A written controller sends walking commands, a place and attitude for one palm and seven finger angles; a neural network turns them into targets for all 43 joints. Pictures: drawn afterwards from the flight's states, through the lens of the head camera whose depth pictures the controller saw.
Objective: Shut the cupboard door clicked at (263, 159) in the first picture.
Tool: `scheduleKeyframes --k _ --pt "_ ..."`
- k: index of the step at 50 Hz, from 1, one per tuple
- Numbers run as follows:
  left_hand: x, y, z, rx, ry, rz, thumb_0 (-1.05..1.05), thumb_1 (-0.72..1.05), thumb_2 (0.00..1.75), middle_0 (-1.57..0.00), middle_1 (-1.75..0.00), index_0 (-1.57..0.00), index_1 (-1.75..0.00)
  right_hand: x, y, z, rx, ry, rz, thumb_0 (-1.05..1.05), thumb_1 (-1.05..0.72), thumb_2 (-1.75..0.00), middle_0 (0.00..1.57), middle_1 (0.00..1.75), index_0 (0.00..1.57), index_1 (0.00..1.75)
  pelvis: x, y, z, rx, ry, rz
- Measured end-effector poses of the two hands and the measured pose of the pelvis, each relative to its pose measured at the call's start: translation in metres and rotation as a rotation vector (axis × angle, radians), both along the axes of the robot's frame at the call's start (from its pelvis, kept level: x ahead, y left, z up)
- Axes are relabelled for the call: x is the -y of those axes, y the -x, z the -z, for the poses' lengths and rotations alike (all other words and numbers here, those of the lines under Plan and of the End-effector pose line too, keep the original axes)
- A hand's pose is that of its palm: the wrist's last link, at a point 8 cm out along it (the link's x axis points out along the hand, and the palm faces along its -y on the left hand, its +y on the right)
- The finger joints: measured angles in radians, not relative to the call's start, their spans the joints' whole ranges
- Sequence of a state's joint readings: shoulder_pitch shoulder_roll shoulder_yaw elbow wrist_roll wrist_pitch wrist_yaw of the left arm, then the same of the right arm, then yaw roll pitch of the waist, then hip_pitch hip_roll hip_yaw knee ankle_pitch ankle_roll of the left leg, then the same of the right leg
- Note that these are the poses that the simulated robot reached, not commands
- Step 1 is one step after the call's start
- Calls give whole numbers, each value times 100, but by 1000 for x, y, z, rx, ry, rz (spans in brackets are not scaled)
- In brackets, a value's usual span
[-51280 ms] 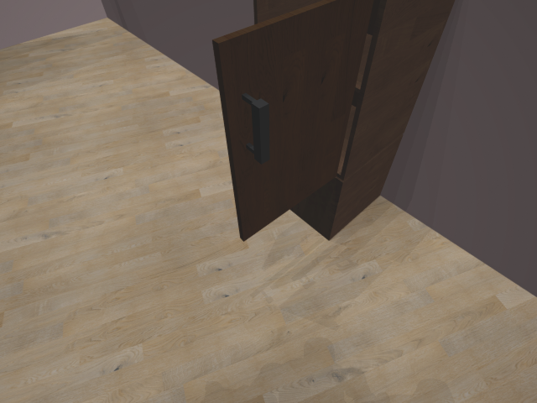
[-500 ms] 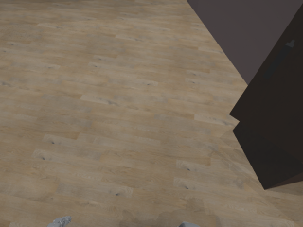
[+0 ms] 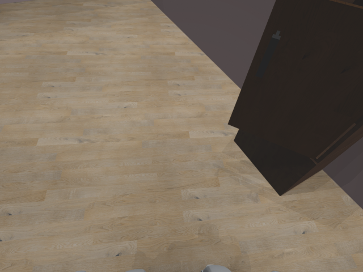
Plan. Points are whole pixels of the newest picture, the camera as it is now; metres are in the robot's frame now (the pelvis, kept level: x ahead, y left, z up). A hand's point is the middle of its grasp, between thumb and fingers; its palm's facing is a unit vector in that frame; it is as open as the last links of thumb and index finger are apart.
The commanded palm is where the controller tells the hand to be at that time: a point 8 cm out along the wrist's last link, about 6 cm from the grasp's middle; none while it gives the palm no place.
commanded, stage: turn to face it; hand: left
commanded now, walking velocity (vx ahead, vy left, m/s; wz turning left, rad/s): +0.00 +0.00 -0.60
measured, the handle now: (268, 54) +0.76 -0.23 +0.08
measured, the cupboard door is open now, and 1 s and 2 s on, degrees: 35 35 35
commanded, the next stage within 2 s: take the last steps up to it in 0.64 s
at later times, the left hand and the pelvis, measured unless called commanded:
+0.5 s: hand (125, 268) +0.14 +0.13 -0.14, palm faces -0.25 -0.93 -0.27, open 7.4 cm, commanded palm none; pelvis +0.01 -0.03 +0.01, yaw -15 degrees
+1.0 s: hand (119, 252) +0.18 +0.16 -0.16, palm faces -0.39 -0.90 -0.19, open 7.4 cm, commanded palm none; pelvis +0.05 -0.01 +0.02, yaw -25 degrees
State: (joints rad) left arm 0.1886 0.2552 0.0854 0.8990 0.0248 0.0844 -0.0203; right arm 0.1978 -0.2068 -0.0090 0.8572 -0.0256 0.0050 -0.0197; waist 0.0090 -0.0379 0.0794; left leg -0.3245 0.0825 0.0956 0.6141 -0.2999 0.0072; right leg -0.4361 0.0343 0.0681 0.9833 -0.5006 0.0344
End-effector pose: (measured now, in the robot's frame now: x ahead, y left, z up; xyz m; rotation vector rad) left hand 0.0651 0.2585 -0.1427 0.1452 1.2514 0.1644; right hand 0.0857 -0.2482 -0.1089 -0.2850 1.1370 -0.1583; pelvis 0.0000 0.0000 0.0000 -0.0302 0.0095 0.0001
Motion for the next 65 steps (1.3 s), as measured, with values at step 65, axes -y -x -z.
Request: scheduleKeyframes --k 65 --pt "189 -203 -22 91 9 536 0 91 90 -20 -30 -20 -30 42 176 28 -367 -176 666 0 -91 -90 20 29 20 30 103 -88 -3 14 -13 457"
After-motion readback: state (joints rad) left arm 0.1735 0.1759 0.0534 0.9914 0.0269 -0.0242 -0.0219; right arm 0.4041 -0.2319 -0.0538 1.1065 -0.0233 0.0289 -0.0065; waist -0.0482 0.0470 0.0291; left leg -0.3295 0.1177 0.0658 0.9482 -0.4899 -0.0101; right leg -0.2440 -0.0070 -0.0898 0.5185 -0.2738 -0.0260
